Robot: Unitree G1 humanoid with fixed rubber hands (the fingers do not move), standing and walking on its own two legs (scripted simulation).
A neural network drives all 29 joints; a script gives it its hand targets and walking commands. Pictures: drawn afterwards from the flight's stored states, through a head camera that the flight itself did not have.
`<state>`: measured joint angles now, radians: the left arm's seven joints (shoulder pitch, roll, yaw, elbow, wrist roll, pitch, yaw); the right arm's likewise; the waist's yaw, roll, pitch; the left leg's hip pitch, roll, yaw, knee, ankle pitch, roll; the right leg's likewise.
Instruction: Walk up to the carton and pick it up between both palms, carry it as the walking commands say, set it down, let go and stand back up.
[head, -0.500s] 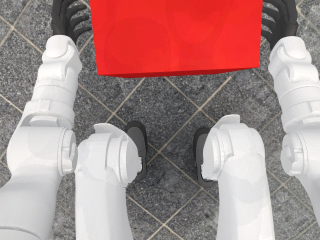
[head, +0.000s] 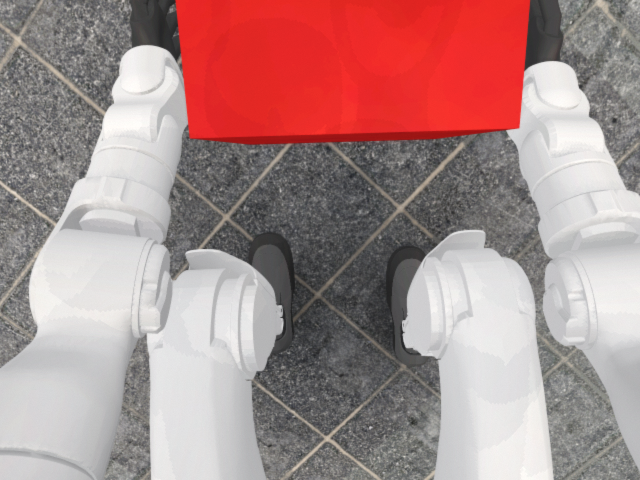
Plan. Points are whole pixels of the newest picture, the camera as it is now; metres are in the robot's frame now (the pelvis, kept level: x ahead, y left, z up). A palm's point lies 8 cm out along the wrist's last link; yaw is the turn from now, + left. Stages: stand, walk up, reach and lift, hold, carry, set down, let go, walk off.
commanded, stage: reach and lift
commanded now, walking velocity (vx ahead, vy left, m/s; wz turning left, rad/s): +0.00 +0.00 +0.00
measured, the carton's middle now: (344, 70) +0.50 -0.01 -0.24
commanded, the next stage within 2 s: none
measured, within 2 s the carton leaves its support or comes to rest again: leaves its support in 0.76 s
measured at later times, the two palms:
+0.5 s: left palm (160, 45) +0.52 +0.18 -0.18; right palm (532, 59) +0.49 -0.20 -0.18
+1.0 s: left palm (135, 26) +0.52 +0.18 -0.13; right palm (558, 40) +0.50 -0.20 -0.14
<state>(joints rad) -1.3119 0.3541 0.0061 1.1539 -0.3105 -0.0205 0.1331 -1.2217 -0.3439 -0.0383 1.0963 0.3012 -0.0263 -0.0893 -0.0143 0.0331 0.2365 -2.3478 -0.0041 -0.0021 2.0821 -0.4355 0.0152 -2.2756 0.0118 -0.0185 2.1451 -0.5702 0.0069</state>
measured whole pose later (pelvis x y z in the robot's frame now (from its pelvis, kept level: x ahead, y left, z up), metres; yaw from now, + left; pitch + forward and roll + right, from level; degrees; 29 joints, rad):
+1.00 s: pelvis -0.03 +0.00 +0.02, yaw +0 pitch +26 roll -2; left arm -1.44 0.39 0.05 1.10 -0.30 0.10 0.13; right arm -1.35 -0.40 -0.03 1.03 0.33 0.12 -0.09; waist -0.01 0.03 0.52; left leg -2.09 -0.02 -0.02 2.06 -0.43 0.01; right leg -2.01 0.02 -0.03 2.11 -0.55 0.01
